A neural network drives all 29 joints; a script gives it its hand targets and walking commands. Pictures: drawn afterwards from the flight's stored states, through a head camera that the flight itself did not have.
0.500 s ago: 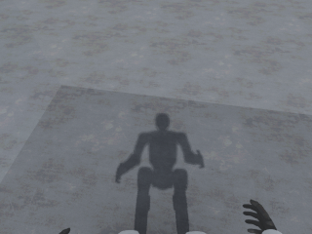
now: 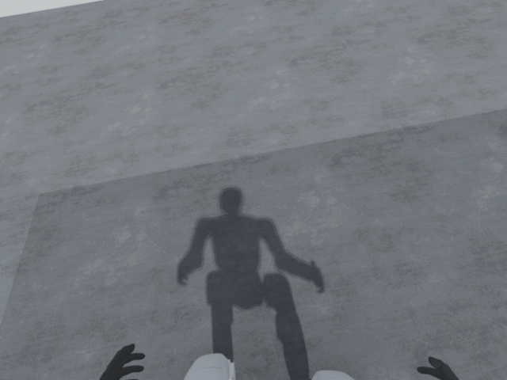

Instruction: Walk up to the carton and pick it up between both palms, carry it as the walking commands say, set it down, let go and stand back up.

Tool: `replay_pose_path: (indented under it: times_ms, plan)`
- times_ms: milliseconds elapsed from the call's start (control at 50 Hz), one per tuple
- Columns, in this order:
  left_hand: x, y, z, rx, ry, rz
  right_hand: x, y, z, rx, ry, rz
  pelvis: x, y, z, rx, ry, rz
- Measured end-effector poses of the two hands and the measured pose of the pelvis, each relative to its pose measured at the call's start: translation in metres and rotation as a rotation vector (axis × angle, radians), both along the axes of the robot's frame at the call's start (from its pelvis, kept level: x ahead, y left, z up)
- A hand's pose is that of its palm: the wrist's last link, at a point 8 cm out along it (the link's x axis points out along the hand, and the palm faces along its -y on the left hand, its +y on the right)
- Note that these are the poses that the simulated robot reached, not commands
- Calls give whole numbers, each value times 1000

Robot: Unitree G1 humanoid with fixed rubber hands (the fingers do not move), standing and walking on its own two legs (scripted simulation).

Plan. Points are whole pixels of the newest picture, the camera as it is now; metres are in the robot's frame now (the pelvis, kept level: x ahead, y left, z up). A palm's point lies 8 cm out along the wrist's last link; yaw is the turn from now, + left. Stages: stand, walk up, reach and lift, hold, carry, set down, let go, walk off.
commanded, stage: walk up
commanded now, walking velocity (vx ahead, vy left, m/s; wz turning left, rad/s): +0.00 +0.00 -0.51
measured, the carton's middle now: out of the picture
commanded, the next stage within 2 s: none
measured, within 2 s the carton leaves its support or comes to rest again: neither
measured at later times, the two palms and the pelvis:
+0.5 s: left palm (115, 378) +0.12 +0.27 -0.12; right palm out of the picture +0.05 -0.27 -0.09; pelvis -0.01 +0.01 +0.00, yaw -15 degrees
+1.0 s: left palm (194, 341) +0.17 +0.14 -0.09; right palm out of the picture -0.11 -0.32 -0.13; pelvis -0.06 -0.05 +0.00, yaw -29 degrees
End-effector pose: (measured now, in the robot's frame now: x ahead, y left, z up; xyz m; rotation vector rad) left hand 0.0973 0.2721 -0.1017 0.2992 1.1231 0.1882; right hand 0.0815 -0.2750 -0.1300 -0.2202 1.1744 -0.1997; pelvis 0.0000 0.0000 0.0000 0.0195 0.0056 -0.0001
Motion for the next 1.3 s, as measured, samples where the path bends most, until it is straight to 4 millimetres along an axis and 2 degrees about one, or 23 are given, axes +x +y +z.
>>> replay_pose_path:
  times_ms: [80, 180, 300, 380, 460, 580, 680, 780, 820, 860, 980, 1080, 1160, 1240, 1300]
  plan:
    - [-10, -6, 7, 24, 26, -10, 6, -7, 5, 13, -24, 7, -3, -9, 5, 15, 0, -38]
    - [-19, -11, 6, 24, 42, -37, 23, -11, 15, 4, -88, 10, -6, -13, 6, 17, -6, -86]
    - [-22, -4, -2, 3, 61, -69, 42, -5, 32, -25, -183, 1, -9, -5, 5, 4, 0, -147]
    - [-10, 6, -15, -23, 60, -100, 35, 4, 39, -55, -219, -35, -8, 8, 0, -18, 9, -186]
    - [14, 7, -22, -46, 35, -147, -8, 9, 40, -83, -159, -90, -9, 14, 1, -24, -2, -230]
    - [40, -15, -21, -87, 51, -260, -67, 1, 47, -108, -95, -203, -14, 12, 8, -44, -9, -308]
    - [64, -56, -17, -106, 33, -363, -116, -9, 37, -87, -52, -302, -21, 1, 7, -43, -6, -373]
    - [95, -106, -6, -66, -46, -488, -173, -30, 11, -38, 0, -422, -33, -24, -3, -20, 3, -433]
    - [99, -119, -2, -38, -70, -528, -192, -37, 1, -22, 27, -458, -40, -32, -6, -24, 6, -451]
    - [96, -126, 5, -16, -70, -543, -202, -40, -1, -8, 42, -479, -45, -37, -3, -11, 1, -462]
    - [80, -134, 14, 19, -49, -545, -196, -48, 2, 21, -12, -486, -57, -47, 4, 10, -13, -505]
    - [66, -136, 8, 10, -24, -554, -178, -56, 10, 6, -85, -488, -63, -47, 5, 5, -13, -549]
    - [58, -128, 0, -2, 11, -558, -165, -58, 21, -27, -140, -491, -64, -42, 5, -3, -5, -589]
    - [58, -116, -11, -14, 47, -567, -160, -54, 34, -70, -184, -510, -61, -33, 4, -12, 9, -631]
    - [68, -112, -22, -29, 55, -588, -171, -45, 38, -113, -189, -536, -59, -24, -1, -19, 15, -660]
